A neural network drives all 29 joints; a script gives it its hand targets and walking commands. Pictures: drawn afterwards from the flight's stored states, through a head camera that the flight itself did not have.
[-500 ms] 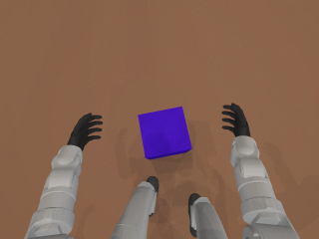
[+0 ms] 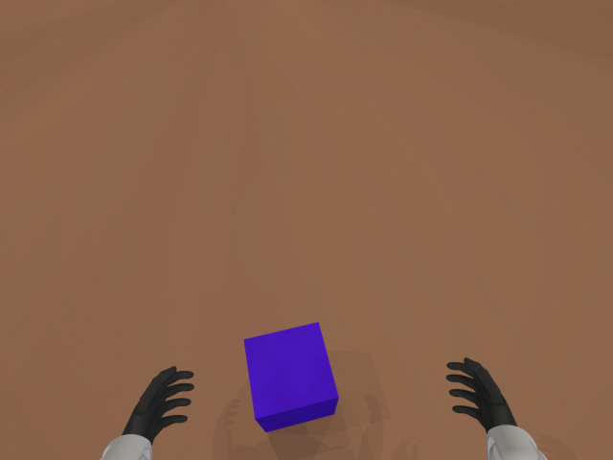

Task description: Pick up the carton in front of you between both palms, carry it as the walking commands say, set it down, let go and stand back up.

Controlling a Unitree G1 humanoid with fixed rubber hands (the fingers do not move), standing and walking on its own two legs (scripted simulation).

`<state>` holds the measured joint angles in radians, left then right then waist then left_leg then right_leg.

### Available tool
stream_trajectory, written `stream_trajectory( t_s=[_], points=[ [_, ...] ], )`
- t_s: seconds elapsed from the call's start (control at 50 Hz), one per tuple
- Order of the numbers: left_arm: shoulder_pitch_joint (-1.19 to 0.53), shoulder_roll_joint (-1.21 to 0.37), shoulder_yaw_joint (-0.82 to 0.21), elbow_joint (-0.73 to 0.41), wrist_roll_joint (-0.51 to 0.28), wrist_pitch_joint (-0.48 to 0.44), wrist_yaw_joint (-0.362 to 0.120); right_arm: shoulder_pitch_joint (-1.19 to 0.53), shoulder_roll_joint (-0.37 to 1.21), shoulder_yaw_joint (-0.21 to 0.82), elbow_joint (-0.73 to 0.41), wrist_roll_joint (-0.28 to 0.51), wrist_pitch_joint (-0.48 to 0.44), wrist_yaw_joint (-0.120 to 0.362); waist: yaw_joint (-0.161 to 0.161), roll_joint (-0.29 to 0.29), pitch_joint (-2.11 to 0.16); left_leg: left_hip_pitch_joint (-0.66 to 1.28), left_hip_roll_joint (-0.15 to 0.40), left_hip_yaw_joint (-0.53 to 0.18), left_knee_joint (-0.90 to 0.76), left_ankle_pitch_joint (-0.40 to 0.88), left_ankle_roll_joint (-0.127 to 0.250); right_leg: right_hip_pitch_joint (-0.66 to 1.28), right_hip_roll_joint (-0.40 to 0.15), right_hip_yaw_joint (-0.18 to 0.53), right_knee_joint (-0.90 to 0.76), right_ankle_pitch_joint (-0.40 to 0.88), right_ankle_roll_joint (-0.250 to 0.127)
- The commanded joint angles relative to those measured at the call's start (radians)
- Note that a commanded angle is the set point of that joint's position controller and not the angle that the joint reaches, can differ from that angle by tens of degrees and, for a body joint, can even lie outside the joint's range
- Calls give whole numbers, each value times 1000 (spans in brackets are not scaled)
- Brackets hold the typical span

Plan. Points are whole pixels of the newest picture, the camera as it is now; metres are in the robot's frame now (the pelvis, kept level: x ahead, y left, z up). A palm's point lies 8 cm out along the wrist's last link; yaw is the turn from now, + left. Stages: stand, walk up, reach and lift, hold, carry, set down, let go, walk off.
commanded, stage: let go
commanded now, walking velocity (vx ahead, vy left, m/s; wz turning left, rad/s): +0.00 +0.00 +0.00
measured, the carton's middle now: (291, 378) +0.36 +0.08 -0.65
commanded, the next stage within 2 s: stand in 0.48 s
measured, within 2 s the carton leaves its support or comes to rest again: neither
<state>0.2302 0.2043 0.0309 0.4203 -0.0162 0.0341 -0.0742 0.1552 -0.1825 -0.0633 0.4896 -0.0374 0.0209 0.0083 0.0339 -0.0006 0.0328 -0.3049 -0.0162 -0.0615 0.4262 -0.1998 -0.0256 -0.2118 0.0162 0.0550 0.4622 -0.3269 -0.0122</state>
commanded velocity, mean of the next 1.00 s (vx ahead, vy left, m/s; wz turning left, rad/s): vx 0.00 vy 0.00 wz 0.00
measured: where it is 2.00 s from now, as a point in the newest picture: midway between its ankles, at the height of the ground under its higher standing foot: outside the picture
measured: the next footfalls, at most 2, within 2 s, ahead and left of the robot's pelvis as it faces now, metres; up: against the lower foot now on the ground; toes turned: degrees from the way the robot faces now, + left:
none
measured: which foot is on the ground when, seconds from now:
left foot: down 0.00-1.00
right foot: down 0.00-1.00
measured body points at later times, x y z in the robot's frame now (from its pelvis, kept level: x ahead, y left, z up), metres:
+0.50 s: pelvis +0.00 +0.01 +0.00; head +0.00 +0.02 +0.45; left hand +0.17 +0.25 -0.08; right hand +0.17 -0.22 -0.08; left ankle +0.01 +0.14 -0.74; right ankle -0.06 -0.11 -0.74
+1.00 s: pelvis +0.01 +0.04 +0.00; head +0.02 +0.06 +0.45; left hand +0.15 +0.32 -0.12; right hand +0.12 -0.27 -0.09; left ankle +0.01 +0.14 -0.74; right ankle -0.06 -0.11 -0.74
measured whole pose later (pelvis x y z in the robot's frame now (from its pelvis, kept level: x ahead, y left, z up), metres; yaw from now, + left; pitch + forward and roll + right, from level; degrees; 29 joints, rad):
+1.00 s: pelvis +0.01 +0.04 +0.00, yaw -3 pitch +0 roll +0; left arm 0.21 0.36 0.02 0.74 0.04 0.01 0.03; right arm 0.17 -0.31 -0.04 0.82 -0.04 0.01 -0.02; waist -0.01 -0.06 0.01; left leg -0.23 -0.02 0.00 0.52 -0.28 0.02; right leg -0.11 0.00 0.10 0.46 -0.35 0.03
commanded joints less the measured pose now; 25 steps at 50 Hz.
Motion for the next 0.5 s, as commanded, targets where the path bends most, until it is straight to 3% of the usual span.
stream_trajectory(
  t_s=[0.0,0.2,0.22,0.24,0.3,0.46,0.48],
  points=[
    [-18,114,43,-74,8,2,2,14,-70,5,-117,23,5,19,-20,-72,-116,269,-59,71,0,264,9,-25,-3,-9,-116,362,52],
    [-23,124,60,-67,38,65,4,14,-90,20,-163,42,66,46,-10,-41,-13,320,-73,80,4,212,12,-29,-17,-1,-134,364,51],
    [-52,159,64,-124,60,113,27,54,-86,22,-99,62,39,24,-17,-20,-65,264,-94,81,30,179,8,33,-19,1,-87,480,55],
    [-34,149,53,-103,56,125,37,47,-91,26,-109,56,34,15,-24,-51,-63,243,-91,77,30,165,11,44,-21,4,-72,521,61],
    [-31,135,43,-110,47,136,51,32,-97,27,-109,52,32,8,-22,-63,-63,213,-87,76,33,171,8,47,-16,1,-59,520,58],
    [-46,118,24,-135,39,167,62,52,-105,-2,-96,30,55,14,-35,-23,-42,275,-67,73,29,199,4,-18,18,-36,-70,339,33],
    [-76,226,49,2,47,95,94,40,-226,-22,52,-18,33,-16,-22,-142,-24,135,47,23,52,152,10,-55,-26,-9,-54,141,50]
  ],
)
